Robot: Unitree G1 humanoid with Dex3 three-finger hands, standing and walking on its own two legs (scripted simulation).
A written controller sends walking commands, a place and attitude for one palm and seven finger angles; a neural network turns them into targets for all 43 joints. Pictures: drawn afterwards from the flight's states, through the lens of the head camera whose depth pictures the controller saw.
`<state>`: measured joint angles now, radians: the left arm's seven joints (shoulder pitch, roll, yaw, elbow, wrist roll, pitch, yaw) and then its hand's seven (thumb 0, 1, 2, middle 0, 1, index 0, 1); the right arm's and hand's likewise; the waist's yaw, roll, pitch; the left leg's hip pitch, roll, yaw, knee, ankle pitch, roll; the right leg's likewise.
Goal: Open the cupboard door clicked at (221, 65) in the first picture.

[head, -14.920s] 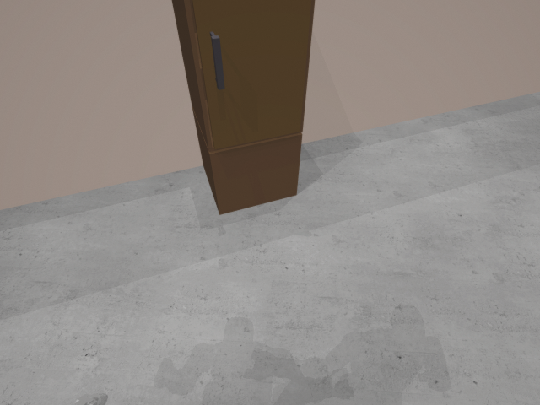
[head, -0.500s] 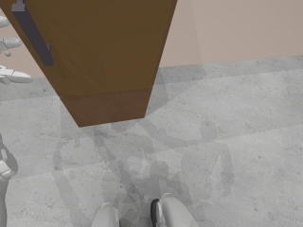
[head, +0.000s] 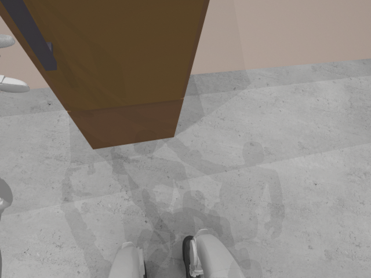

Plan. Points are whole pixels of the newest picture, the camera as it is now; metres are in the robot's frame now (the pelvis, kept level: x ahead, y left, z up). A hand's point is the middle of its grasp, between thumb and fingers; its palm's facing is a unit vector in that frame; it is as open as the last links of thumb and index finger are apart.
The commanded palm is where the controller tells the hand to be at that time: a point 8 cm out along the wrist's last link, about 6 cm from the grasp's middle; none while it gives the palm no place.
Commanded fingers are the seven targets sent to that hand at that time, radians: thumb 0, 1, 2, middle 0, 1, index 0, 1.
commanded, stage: slide the fingers in behind the handle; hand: left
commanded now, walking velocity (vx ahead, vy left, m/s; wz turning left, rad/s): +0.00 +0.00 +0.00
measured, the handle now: (33, 27) +0.59 +0.24 +0.09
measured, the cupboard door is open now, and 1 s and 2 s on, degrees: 0 0 1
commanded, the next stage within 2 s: close the thumb around the handle in 1.42 s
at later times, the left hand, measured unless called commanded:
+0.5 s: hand (24, 50) +0.53 +0.25 +0.08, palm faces +0.09 -1.00 -0.02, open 14.0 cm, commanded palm +0.51 +0.28 +0.08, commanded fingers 0.00 -0.50 0.30 -0.30 -1.20 -0.30 -1.20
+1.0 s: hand (45, 51) +0.53 +0.21 +0.08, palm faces +0.10 -1.00 -0.02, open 14.0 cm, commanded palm +0.51 +0.25 +0.08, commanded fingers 0.00 -0.50 0.30 -0.30 -1.20 -0.30 -1.20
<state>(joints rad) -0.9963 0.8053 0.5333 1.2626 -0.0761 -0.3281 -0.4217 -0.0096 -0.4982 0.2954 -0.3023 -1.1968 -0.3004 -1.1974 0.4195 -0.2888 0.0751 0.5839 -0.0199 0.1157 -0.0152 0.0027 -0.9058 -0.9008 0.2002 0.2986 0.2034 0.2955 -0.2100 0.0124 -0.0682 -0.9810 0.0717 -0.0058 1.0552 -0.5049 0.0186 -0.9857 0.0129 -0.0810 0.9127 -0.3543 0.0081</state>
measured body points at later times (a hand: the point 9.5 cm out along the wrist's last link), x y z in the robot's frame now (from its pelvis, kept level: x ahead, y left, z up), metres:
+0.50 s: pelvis +0.00 +0.00 +0.00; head +0.16 +0.03 +0.42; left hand +0.52 +0.30 +0.09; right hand -0.02 -0.26 -0.10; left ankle -0.02 +0.10 -0.67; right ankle +0.04 -0.13 -0.67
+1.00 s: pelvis +0.01 +0.00 +0.00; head +0.15 +0.02 +0.43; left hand +0.52 +0.27 +0.09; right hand +0.00 -0.27 -0.10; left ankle -0.02 +0.10 -0.67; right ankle +0.04 -0.13 -0.67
